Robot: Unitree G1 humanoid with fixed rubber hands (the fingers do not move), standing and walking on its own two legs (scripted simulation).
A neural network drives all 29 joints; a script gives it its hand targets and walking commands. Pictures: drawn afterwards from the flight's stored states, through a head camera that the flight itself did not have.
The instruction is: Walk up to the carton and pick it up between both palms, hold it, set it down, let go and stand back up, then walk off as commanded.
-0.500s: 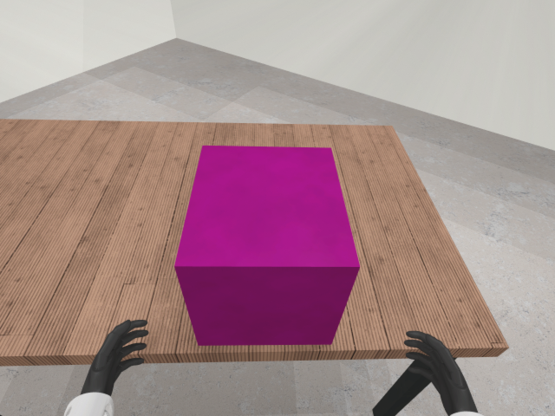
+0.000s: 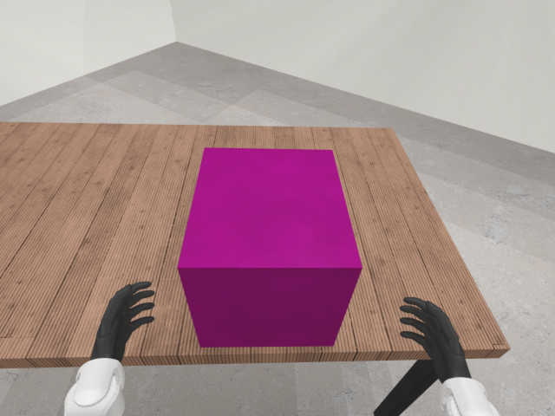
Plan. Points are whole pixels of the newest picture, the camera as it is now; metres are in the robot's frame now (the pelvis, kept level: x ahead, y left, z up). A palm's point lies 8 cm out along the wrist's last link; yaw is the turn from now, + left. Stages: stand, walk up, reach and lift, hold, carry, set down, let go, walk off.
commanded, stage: reach and lift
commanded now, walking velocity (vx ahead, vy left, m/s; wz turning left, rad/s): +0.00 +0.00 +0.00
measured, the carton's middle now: (268, 245) +0.41 +0.03 +0.01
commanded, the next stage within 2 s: none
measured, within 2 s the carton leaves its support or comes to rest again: neither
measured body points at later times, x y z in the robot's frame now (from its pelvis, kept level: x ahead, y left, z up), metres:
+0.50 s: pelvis -0.01 +0.00 +0.00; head -0.02 +0.01 +0.45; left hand +0.30 +0.22 +0.09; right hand +0.30 -0.20 +0.08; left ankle -0.03 +0.12 -0.74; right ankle +0.04 -0.15 -0.74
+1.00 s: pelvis +0.00 +0.00 +0.00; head +0.01 +0.01 +0.45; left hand +0.38 +0.24 +0.12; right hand +0.40 -0.19 +0.13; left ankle -0.03 +0.12 -0.74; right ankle +0.04 -0.15 -0.74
